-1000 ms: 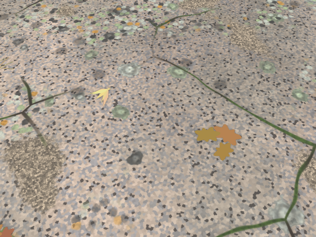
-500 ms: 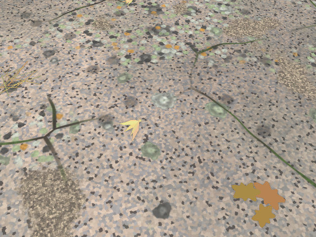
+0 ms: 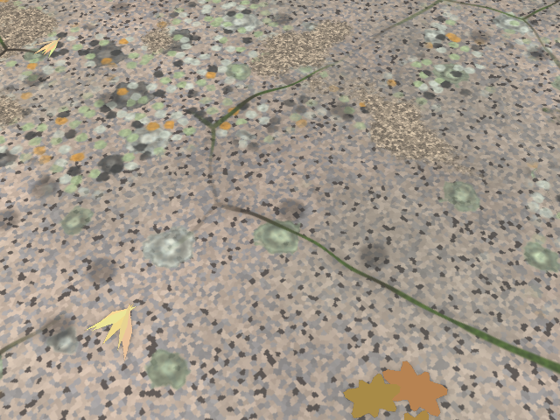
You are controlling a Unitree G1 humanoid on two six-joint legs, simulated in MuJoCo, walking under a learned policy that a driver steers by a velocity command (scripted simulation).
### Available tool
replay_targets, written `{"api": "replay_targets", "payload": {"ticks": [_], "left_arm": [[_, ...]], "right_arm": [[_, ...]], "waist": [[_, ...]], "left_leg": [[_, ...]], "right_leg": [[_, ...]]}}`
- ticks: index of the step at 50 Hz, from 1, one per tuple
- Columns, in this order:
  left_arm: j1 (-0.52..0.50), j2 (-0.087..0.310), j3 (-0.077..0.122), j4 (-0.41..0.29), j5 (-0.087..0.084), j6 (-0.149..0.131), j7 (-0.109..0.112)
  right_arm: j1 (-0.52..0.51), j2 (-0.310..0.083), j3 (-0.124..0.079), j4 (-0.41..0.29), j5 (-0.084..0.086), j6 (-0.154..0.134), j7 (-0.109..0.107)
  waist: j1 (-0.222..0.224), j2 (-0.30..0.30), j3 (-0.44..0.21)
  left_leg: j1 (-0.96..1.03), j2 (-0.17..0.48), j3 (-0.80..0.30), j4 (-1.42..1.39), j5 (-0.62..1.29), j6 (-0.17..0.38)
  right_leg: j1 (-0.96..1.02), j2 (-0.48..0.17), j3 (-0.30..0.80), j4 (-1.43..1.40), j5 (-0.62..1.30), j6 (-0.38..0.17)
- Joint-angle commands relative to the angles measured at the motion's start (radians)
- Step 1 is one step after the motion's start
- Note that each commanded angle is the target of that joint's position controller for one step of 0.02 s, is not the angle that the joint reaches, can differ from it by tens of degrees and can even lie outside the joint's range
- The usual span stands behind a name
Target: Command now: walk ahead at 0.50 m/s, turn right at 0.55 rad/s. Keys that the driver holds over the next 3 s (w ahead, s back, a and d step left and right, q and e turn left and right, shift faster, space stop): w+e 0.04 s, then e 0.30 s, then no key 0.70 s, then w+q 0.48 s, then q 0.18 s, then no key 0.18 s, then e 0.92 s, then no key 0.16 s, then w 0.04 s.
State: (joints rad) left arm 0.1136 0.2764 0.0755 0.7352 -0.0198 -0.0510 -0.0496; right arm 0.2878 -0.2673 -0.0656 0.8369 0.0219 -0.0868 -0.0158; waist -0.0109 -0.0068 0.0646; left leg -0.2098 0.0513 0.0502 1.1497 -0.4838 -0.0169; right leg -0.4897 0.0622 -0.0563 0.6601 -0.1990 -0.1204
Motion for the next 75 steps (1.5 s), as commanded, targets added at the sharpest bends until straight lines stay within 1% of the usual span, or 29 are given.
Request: {"api": "replay_targets", "payload": {"ticks": [1, 3, 7, 14, 18, 19, 20, 21, 22, 24, 26, 29, 35, 37, 38, 40, 52, 54, 57, 59, 63, 67, 68, 69, 70, 71, 72, 73, 75], "left_arm": [[0.179, 0.138, 0.039, -0.027, -0.004, -0.023, 0.008], [0.081, 0.09, 0.022, -0.066, 0.01, -0.025, 0.016], [0.107, 0.154, 0.039, -0.065, 0.014, -0.021, 0.043], [0.169, 0.155, 0.042, -0.058, -0.007, 0.046, 0.086], [0.104, 0.132, 0.035, -0.092, -0.001, 0.053, 0.094], [0.098, 0.099, 0.024, -0.108, 0.006, 0.048, 0.092], [0.156, 0.039, 0.004, -0.124, 0.03, 0.042, 0.09], [0.319, 0.053, -0.002, -0.116, 0.01, 0.039, 0.083], [0.345, 0.154, 0.018, -0.071, 0.008, 0.048, 0.079], [0.184, 0.175, 0.03, -0.08, 0.006, 0.088, 0.088], [0.162, 0.123, 0.018, -0.093, 0.01, 0.109, 0.087], [0.173, 0.046, -0.009, -0.084, 0.017, 0.097, 0.082], [0.161, 0.062, -0.006, -0.065, 0.026, 0.086, 0.066], [0.14, 0.129, 0.0, -0.099, 0.055, 0.083, 0.071], [0.102, 0.122, -0.003, -0.072, 0.053, 0.079, 0.066], [0.054, 0.035, -0.026, -0.086, 0.06, 0.057, 0.059], [0.146, 0.038, -0.024, -0.046, 0.032, 0.032, 0.07], [0.183, 0.057, -0.013, -0.03, 0.03, 0.037, 0.072], [0.227, 0.145, 0.018, -0.032, 0.013, 0.03, 0.084], [0.272, 0.142, 0.023, -0.012, 0.018, -0.001, 0.092], [0.183, 0.14, 0.031, -0.019, 0.008, -0.013, 0.08], [0.14, 0.161, 0.037, -0.024, -0.003, -0.004, 0.066], [0.151, 0.129, 0.026, -0.026, 0.006, -0.008, 0.067], [0.122, 0.054, 0.001, -0.069, 0.041, -0.016, 0.07], [0.135, 0.013, -0.015, -0.122, 0.018, -0.046, 0.07], [0.094, 0.098, 0.001, -0.113, -0.026, -0.07, 0.059], [0.054, 0.127, 0.005, -0.119, -0.031, -0.085, 0.053], [0.06, 0.121, 0.007, -0.102, -0.007, -0.089, 0.057], [0.086, 0.128, 0.019, -0.087, 0.028, -0.08, 0.056]], "right_arm": [[-0.087, -0.118, -0.014, -0.147, 0.012, -0.077, 0.007], [-0.068, -0.139, -0.031, -0.136, -0.025, -0.053, -0.002], [-0.091, -0.09, -0.021, -0.167, -0.046, -0.014, -0.012], [-0.285, -0.079, -0.005, -0.221, -0.025, -0.004, 0.011], [-0.204, -0.129, -0.026, -0.209, -0.036, -0.025, 0.019], [-0.152, -0.151, -0.031, -0.204, -0.053, -0.034, 0.014], [-0.106, -0.197, -0.035, -0.212, -0.074, -0.032, 0.005], [-0.063, -0.199, -0.037, -0.188, -0.082, -0.014, 0.008], [-0.101, -0.139, -0.026, -0.21, -0.043, -0.002, 0.01], [-0.161, -0.074, 0.002, -0.228, -0.04, 0.025, 0.009], [-0.213, -0.087, 0.006, -0.22, -0.045, 0.044, 0.01], [-0.222, -0.092, 0.002, -0.206, -0.046, 0.053, 0.012], [-0.171, -0.104, 0.006, -0.172, -0.022, 0.069, 0.01], [-0.129, -0.061, 0.023, -0.159, -0.04, 0.059, 0.017], [-0.109, -0.021, 0.028, -0.165, -0.042, 0.053, 0.02], [-0.158, -0.055, 0.019, -0.149, -0.052, 0.051, 0.017], [-0.111, -0.055, 0.012, -0.053, -0.032, 0.054, 0.003], [-0.099, -0.049, 0.013, -0.03, -0.02, 0.062, 0.002], [-0.214, -0.072, 0.005, -0.09, 0.006, 0.047, 0.01], [-0.27, -0.073, 0.003, -0.125, 0.016, 0.028, 0.022], [-0.235, -0.056, 0.014, -0.114, 0.011, 0.019, 0.056], [-0.026, -0.098, -0.014, -0.049, 0.004, 0.037, 0.067], [0.09, -0.149, -0.043, -0.027, 0.01, 0.041, 0.058], [0.213, -0.267, -0.072, -0.023, 0.011, 0.045, 0.037], [0.205, -0.306, -0.062, -0.06, -0.004, 0.026, 0.047], [0.145, -0.236, -0.045, -0.074, -0.009, 0.011, 0.05], [0.1, -0.189, -0.031, -0.087, -0.01, 0.004, 0.048], [0.041, -0.168, -0.022, -0.105, -0.012, 0.004, 0.048], [-0.026, -0.144, -0.011, -0.137, -0.023, 0.01, 0.04]], "waist": [[0.062, 0.02, -0.181], [-0.003, 0.009, -0.122], [-0.02, -0.005, -0.107], [0.059, -0.104, -0.162], [-0.003, -0.126, -0.17], [-0.022, -0.094, -0.226], [-0.004, 0.082, -0.327], [0.059, 0.341, -0.438], [0.049, 0.204, -0.412], [0.014, 0.067, -0.249], [0.042, 0.095, -0.152], [0.041, 0.156, -0.167], [0.037, 0.153, -0.174], [0.01, 0.015, -0.152], [-0.048, -0.186, -0.13], [-0.022, -0.142, -0.066], [0.001, 0.005, -0.084], [0.017, -0.032, -0.086], [0.069, -0.162, 0.062], [0.094, -0.144, 0.11], [0.067, -0.087, 0.018], [-0.04, -0.069, -0.087], [-0.099, -0.011, -0.15], [-0.137, 0.254, -0.187], [-0.093, 0.354, -0.29], [-0.099, 0.178, -0.19], [-0.083, 0.114, -0.113], [-0.044, 0.029, -0.066], [0.003, 0.061, -0.048]], "left_leg": [[-0.573, 0.027, -0.154, 0.177, 0.09, 0.041], [-0.44, 0.07, -0.147, 0.062, 0.156, 0.023], [-0.381, 0.024, -0.09, -0.129, 0.242, -0.041], [-0.281, -0.092, -0.097, -0.559, 0.506, -0.052], [-0.19, -0.079, -0.128, -0.729, 0.51, 0.006], [-0.038, -0.006, -0.158, -0.767, 0.693, 0.05], [0.214, 0.196, -0.342, -0.699, 1.117, 0.142], [0.401, 0.406, -0.664, -0.718, 1.17, 0.352], [0.333, 0.395, -0.698, -0.74, 0.881, 0.355], [0.145, 0.259, -0.476, -0.776, 0.605, 0.271], [-0.052, 0.171, -0.353, -0.841, 0.474, 0.233], [-0.095, 0.11, -0.237, -0.853, 0.513, 0.228], [-0.119, 0.122, -0.256, -0.819, 0.234, 0.194], [-0.227, 0.043, -0.174, -0.713, 0.078, 0.072], [-0.11, -0.038, -0.059, -0.684, 0.138, 0.021], [-0.019, -0.034, -0.07, -0.669, 0.268, -0.001], [0.011, -0.007, -0.1, -0.654, 0.435, 0.023], [-0.05, -0.056, -0.059, -0.604, 0.232, 0.032], [-0.375, -0.067, -0.02, -0.386, 0.045, 0.063], [-0.572, 0.011, -0.109, -0.223, -0.045, 0.096], [-0.455, 0.043, -0.051, -0.347, 0.089, 0.089], [0.034, -0.112, 0.107, -0.517, 0.285, 0.085], [0.199, -0.114, 0.058, -0.549, 0.274, 0.119], [0.346, 0.122, -0.36, -0.692, 0.19, 0.23], [0.464, 0.304, -0.94, -0.958, -0.063, 0.402], [0.42, 0.321, -0.89, -0.986, -0.168, 0.384], [0.335, 0.284, -0.761, -0.956, -0.125, 0.345], [0.231, 0.237, -0.642, -0.939, -0.003, 0.306], [0.099, 0.151, -0.483, -0.961, 0.172, 0.271]], "right_leg": [[0.592, -0.308, 0.576, -0.371, 0.069, -0.221], [0.387, -0.242, 0.437, -0.396, 0.288, -0.186], [0.243, -0.176, 0.28, -0.364, 0.738, -0.163], [0.276, -0.127, 0.331, -0.245, 0.494, -0.05], [0.36, -0.134, 0.45, -0.093, 0.394, -0.014], [0.326, -0.082, 0.416, 0.027, 0.346, 0.02], [0.164, 0.017, 0.324, 0.272, -0.062, 0.068], [-0.042, 0.106, 0.272, 0.485, -0.551, 0.121], [-0.085, 0.028, 0.289, 0.605, -0.496, 0.153], [-0.113, -0.012, 0.224, 0.647, -0.375, 0.189], [-0.023, -0.039, 0.181, 0.532, -0.305, 0.195], [0.114, -0.051, 0.1, 0.266, -0.285, 0.194], [0.321, -0.045, 0.059, -0.167, -0.025, 0.12], [0.387, -0.207, 0.246, -0.249, 0.046, 0.043], [0.191, -0.238, 0.291, -0.297, -0.153, -0.008], [0.097, -0.176, 0.25, -0.332, -0.311, 0.042], [0.199, -0.111, 0.168, -0.217, 0.025, 0.073], [0.235, -0.106, 0.164, -0.252, -0.201, 0.056], [0.299, -0.335, 0.44, -0.431, -0.529, -0.089], [0.403, -0.448, 0.544, -0.463, -0.384, -0.154], [0.464, -0.361, 0.271, -0.444, -0.035, -0.072], [0.246, -0.243, 0.033, -0.221, 0.173, 0.017], [0.176, -0.205, -0.042, 0.002, 0.254, 0.064], [-0.061, -0.122, -0.097, 0.417, -0.051, 0.153], [-0.297, 0.015, 0.094, 0.625, -0.389, 0.163], [-0.406, -0.067, 0.167, 0.696, -0.322, 0.132], [-0.423, -0.112, 0.155, 0.658, -0.224, 0.095], [-0.368, -0.152, 0.151, 0.585, -0.145, 0.088], [-0.239, -0.179, 0.149, 0.452, -0.04, 0.098]]}}
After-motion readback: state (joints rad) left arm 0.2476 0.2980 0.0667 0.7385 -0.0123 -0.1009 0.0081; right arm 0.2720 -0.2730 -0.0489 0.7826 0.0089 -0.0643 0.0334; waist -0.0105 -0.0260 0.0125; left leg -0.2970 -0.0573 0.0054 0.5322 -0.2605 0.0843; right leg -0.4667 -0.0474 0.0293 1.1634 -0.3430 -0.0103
